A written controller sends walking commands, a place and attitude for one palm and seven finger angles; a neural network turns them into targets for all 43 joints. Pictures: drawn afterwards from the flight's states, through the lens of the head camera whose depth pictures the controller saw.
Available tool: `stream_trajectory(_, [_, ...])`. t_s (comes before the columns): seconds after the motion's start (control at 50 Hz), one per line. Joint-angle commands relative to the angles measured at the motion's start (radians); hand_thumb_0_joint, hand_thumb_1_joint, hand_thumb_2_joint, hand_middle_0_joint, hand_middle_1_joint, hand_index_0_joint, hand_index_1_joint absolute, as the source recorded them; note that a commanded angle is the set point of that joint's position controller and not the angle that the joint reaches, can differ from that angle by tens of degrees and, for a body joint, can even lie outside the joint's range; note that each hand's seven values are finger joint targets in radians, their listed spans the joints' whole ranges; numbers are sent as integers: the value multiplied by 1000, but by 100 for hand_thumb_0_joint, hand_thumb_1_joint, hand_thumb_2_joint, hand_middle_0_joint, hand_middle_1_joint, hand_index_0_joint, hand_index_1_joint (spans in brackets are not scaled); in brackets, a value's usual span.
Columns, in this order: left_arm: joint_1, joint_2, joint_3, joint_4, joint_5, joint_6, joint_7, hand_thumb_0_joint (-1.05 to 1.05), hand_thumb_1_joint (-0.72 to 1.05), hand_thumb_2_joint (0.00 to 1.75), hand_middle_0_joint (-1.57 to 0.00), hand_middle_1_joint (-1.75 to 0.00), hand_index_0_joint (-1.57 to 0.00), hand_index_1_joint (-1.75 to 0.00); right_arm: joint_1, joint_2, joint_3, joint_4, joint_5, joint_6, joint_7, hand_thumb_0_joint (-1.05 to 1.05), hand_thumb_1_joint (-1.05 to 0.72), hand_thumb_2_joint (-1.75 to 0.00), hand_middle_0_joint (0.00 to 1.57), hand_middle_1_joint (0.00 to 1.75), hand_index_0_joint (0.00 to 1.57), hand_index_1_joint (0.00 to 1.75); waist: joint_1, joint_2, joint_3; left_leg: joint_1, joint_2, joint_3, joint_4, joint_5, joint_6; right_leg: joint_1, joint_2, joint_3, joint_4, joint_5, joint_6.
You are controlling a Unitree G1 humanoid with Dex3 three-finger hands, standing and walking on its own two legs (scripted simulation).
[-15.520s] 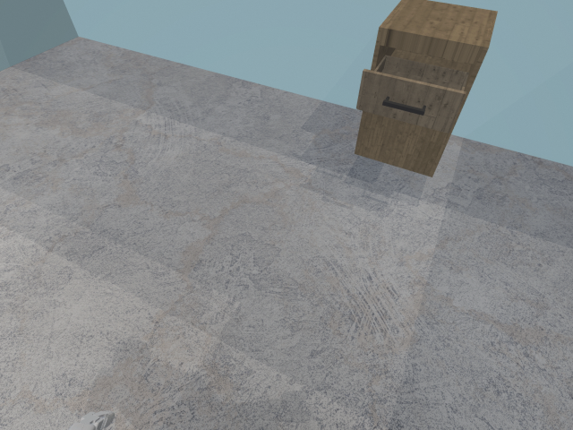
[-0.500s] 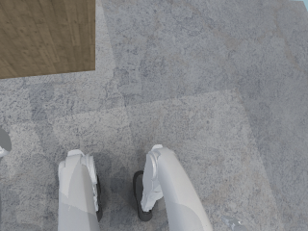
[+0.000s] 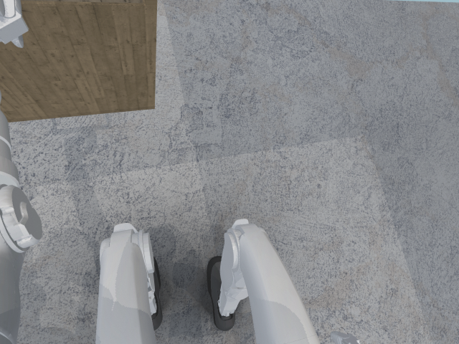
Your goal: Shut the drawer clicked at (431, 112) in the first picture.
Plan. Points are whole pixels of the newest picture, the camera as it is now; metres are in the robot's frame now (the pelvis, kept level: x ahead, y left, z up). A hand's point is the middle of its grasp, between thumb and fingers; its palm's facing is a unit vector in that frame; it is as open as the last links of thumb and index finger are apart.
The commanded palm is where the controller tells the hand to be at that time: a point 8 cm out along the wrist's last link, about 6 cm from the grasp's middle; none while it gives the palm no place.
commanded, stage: pull the fist back off the drawer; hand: left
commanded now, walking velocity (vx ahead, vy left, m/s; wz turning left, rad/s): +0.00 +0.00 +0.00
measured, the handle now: out of the picture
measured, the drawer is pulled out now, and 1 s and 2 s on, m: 0.00 0.00 0.00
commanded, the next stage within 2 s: draw the hand back to the body in 0.20 s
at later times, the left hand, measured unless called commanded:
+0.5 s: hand (6, 24) +0.51 +0.26 +0.07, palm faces +0.19 -0.98 -0.09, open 3.2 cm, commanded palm +0.47 +0.28 +0.11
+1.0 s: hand out of the picture +0.34 +0.27 +0.23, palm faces +0.32 -0.90 -0.29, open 3.2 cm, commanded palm +0.31 +0.31 +0.28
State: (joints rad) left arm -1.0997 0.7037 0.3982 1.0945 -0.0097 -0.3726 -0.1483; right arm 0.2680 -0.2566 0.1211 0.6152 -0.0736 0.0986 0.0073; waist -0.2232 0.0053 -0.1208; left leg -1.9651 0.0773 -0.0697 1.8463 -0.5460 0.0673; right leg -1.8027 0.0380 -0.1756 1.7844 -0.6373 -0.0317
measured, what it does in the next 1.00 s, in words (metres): rises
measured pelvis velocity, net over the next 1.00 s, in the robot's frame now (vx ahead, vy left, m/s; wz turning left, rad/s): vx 0.09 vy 0.01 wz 0.14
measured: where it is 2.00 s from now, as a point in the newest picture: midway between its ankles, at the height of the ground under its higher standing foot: (187, 305)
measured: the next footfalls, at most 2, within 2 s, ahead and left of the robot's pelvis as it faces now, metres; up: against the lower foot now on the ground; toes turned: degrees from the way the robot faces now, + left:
none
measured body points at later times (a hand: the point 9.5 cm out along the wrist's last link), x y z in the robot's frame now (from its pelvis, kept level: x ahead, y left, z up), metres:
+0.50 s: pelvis +0.04 +0.00 +0.06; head +0.26 +0.04 +0.45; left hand +0.49 +0.31 +0.08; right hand +0.14 -0.25 -0.08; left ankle +0.10 +0.10 -0.46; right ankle +0.08 -0.11 -0.46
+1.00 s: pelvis +0.09 +0.01 +0.23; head +0.14 +0.03 +0.68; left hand +0.32 +0.32 +0.25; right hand +0.29 -0.21 +0.15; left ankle +0.10 +0.10 -0.46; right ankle +0.08 -0.11 -0.46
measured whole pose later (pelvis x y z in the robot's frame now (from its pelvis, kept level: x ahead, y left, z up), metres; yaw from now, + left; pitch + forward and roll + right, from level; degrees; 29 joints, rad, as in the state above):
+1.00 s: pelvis +0.09 +0.01 +0.23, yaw +8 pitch +12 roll -2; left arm 0.11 0.33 0.12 0.19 -0.07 -0.07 0.11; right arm 0.22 -0.24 0.03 0.44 0.05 0.12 -0.09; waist -0.03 0.03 -0.11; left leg -0.72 0.02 0.02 0.93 -0.42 0.04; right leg -0.61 0.02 -0.07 0.87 -0.47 -0.02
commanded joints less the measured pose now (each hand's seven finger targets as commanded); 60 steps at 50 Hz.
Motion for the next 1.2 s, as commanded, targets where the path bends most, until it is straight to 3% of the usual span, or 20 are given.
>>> stream_trajectory(0.0, [-362, 164, 49, -263, -31, -72, 18, 0, 90, 90, -140, -160, -140, -160, 194, -243, -96, -27, 4, 14, -11, 0, -90, -90, 20, 30, 20, 30, -3, 343, -667, 764, -8, -137, -243, 41, -40, 107, 26, 72, -218, 101, -13])
stream_trajectory(0.12, [-241, 184, 102, -295, -43, -99, 23, 0, 90, 90, -140, -160, -140, -160, 178, -226, -102, -41, 9, 37, -9, 0, -90, -90, 20, 30, 20, 30, 24, 269, -671, 716, -7, -93, -216, 152, -33, 198, 31, 90, -232, 142, -5])
stream_trajectory(0.2, [-209, 173, 113, -311, -48, -125, 17, 0, 90, 90, -140, -160, -140, -160, 170, -214, -107, -45, 9, 45, -8, 0, -90, -90, 20, 30, 20, 30, 35, 270, -689, 720, -11, -72, -199, 224, -33, 234, 33, 99, -234, 179, -4])
stream_trajectory(0.24, [-197, 173, 120, -305, -56, -131, 10, 0, 90, 90, -140, -160, -140, -160, 168, -212, -108, -46, 9, 50, -10, 0, -90, -90, 20, 30, 20, 30, 31, 235, -685, 693, -11, -65, -187, 247, -28, 262, 34, 103, -235, 201, 0])
stream_trajectory(0.28, [-202, 150, 104, -317, -57, -137, 4, 0, 90, 90, -140, -160, -140, -160, 167, -212, -110, -47, 8, 55, -10, 0, -90, -90, 20, 30, 20, 30, 28, 256, -697, 724, -10, -66, -186, 275, -30, 246, 32, 101, -231, 217, 0])
stream_trajectory(0.34, [-36, 164, 138, -626, -98, -124, -4, 0, 90, 90, -140, -160, -140, -160, 146, -205, -135, -109, 34, 67, 0, 0, -90, -90, 20, 30, 20, 30, 132, 356, -951, 962, -14, -58, -271, 432, -44, 431, 29, 120, -281, 334, -8])
stream_trajectory(0.38, [135, 116, 122, -777, -135, -75, -5, 0, 90, 90, -140, -160, -140, -160, 135, -198, -147, -134, 59, 64, 8, 0, -90, -90, 20, 30, 20, 30, 155, 335, -996, 1072, -17, -63, -341, 501, -47, 523, 26, 121, -337, 407, -5])
stream_trajectory(0.46, [358, -18, 51, -934, -202, 34, 7, 0, 90, 90, -140, -160, -140, -160, 88, -177, -152, -146, 107, 19, -7, 0, -90, -90, 20, 30, 20, 30, 137, 182, -872, 1049, -19, -47, -434, 453, -34, 673, 15, 133, -452, 448, 12])
stream_trajectory(0.52, [425, -74, 31, -939, -229, 46, 34, 0, 90, 90, -140, -160, -140, -160, 71, -163, -157, -114, 118, -29, -33, 0, -90, -90, 20, 30, 20, 30, 115, 72, -722, 990, -26, -17, -486, 383, -26, 762, 8, 148, -537, 445, 29])
stream_trajectory(0.58, [451, -147, -28, -916, -226, 3, 50, 0, 90, 90, -140, -160, -140, -160, 54, -152, -160, -86, 115, -70, -44, 0, -90, -90, 20, 30, 20, 30, 103, 99, -619, 1039, -35, -3, -544, 349, -32, 764, 4, 144, -597, 401, 29])
stream_trajectory(0.62, [515, -180, -58, -842, -221, -21, 39, 0, 90, 90, -140, -160, -140, -160, 47, -147, -163, -81, 113, -84, -48, 0, -90, -90, 20, 30, 20, 30, 103, 61, -532, 1037, -43, 13, -585, 313, -34, 808, 6, 148, -647, 377, 29])
stream_trajectory(0.68, [584, -224, -111, -833, -217, -46, 12, 0, 90, 90, -140, -160, -140, -160, 28, -144, -165, -100, 119, -92, -46, 0, -90, -90, 20, 30, 20, 30, 124, 116, -466, 1143, -51, 21, -666, 317, -38, 848, 6, 138, -713, 364, 18])
stream_trajectory(0.78, [823, -221, -95, -939, -250, -41, -8, 0, 90, 90, -140, -160, -140, -160, -9, -138, -166, -176, 128, -88, -46, 0, -90, -90, 20, 30, 20, 30, 175, 121, -415, 1282, -56, 35, -798, 418, -37, 1024, 6, 129, -803, 477, 14])
stream_trajectory(0.8, [943, -93, -97, -918, -95, 74, 98, 0, 90, 90, -140, -160, -140, -160, -18, -128, -168, -212, 124, -30, -53, 0, -90, -90, 20, 30, 20, 30, 247, 163, -484, 1411, -63, 45, -891, 456, -48, 1130, -23, 168, -874, 485, -13])
stream_trajectory(0.82, [956, -204, -166, -1017, -93, 130, 151, 0, 90, 90, -140, -160, -140, -160, -29, -102, -160, -267, 131, -9, -62, 0, -90, -90, 20, 30, 20, 30, 202, 152, -395, 1447, -61, 49, -935, 459, -47, 1126, -22, 148, -910, 495, -9])
stream_trajectory(0.86, [981, -187, -168, -1057, -74, 195, 228, 0, 90, 90, -140, -160, -140, -160, -58, -104, -149, -289, 136, 14, -79, 0, -90, -90, 20, 30, 20, 30, 187, 70, -293, 1444, -51, 42, -999, 313, -40, 1160, -22, 155, -996, 390, -4])
stream_trajectory(0.92, [960, -168, -172, -1177, -56, 236, 305, 0, 90, 90, -140, -160, -140, -160, -83, -105, -132, -300, 129, 1, -111, 0, -90, -90, 20, 30, 20, 30, 190, 138, -248, 1535, -48, 25, -1079, 343, -38, 1247, -28, 145, -1041, 417, -10])
stream_trajectory(0.94, [978, -183, -186, -1192, -51, 247, 318, 0, 90, 90, -140, -160, -140, -160, -85, -104, -128, -297, 129, -11, -117, 0, -90, -90, 20, 30, 20, 30, 188, 122, -238, 1577, -45, 19, -1103, 375, -38, 1271, -29, 137, -1059, 443, -9])
stream_trajectory(1.08, [1158, -252, -225, -1289, -61, 290, 318, 0, 90, 90, -140, -160, -140, -160, -116, -100, -118, -273, 125, -96, -117, 0, -90, -90, 20, 30, 20, 30, 209, 79, -140, 1742, -41, -2, -1252, 450, -39, 1425, -34, 125, -1198, 490, -7])
stream_trajectory(1.18, [1353, -229, -162, -1439, -78, 296, 294, 0, 90, 90, -140, -160, -140, -160, -146, -88, -114, -269, 123, -135, -95, 0, -90, -90, 20, 30, 20, 30, 233, 54, -57, 1787, -36, 1, -1329, 496, -46, 1522, -39, 123, -1276, 534, -5])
